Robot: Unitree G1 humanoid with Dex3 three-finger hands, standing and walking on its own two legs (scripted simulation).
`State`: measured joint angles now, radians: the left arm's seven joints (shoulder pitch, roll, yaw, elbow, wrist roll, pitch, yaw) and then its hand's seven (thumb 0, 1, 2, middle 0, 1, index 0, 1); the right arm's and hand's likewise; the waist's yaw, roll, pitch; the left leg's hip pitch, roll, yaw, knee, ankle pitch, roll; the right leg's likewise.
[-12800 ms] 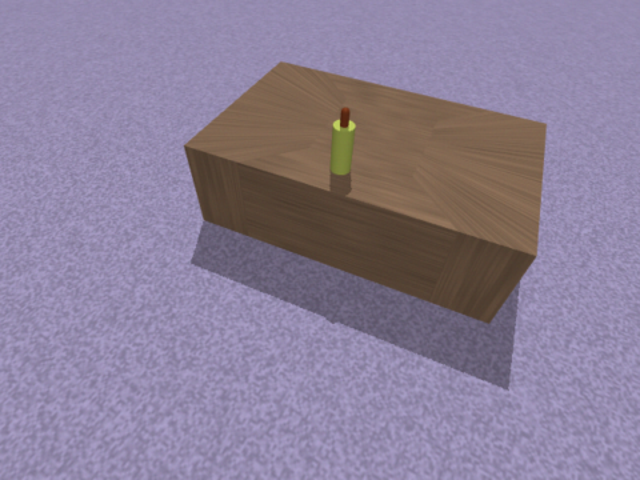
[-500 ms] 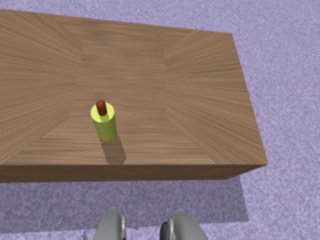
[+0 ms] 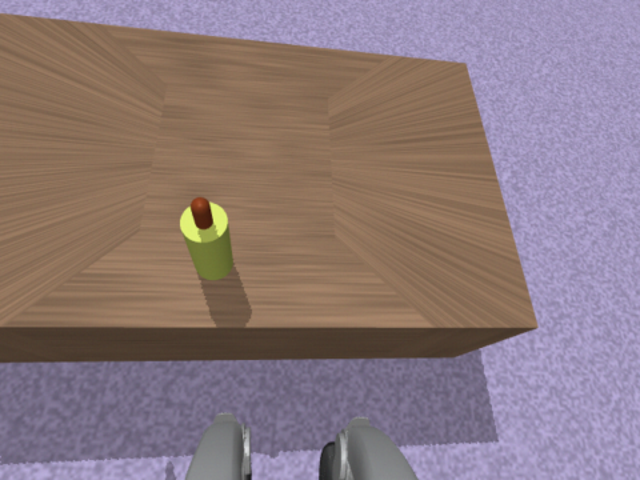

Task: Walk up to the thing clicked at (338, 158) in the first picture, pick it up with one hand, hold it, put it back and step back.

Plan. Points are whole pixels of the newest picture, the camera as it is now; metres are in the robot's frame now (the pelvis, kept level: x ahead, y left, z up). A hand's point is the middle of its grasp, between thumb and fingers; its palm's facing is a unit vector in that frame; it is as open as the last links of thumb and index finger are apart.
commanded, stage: go down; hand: left
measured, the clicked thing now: (207, 237) +0.48 +0.15 -0.19
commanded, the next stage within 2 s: approach in 1.36 s
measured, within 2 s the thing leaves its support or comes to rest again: neither
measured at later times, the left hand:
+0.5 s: hand out of the picture +0.43 +0.36 +0.08, palm faces +0.12 -0.99 +0.03, open 17.3 cm
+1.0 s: hand out of the picture +0.44 +0.37 +0.09, palm faces +0.13 -0.99 +0.02, open 17.3 cm
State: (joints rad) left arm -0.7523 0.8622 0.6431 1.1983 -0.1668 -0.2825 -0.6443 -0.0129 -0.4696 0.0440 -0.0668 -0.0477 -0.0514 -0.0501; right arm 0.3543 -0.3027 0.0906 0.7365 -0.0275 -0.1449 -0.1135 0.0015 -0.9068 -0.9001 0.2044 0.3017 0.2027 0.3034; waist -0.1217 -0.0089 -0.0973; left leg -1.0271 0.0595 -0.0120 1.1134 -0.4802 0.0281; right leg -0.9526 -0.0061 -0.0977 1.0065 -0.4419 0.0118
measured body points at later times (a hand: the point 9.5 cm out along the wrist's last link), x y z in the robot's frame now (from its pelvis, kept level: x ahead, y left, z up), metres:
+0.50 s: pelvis +0.00 +0.00 +0.00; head +0.14 +0.05 +0.42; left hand +0.42 +0.42 +0.08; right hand +0.05 -0.28 -0.09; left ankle +0.02 +0.10 -0.66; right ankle +0.02 -0.14 -0.66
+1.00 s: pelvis +0.00 +0.00 +0.00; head +0.14 +0.05 +0.42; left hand +0.42 +0.42 +0.09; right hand +0.04 -0.28 -0.10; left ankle +0.02 +0.10 -0.66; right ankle +0.02 -0.14 -0.66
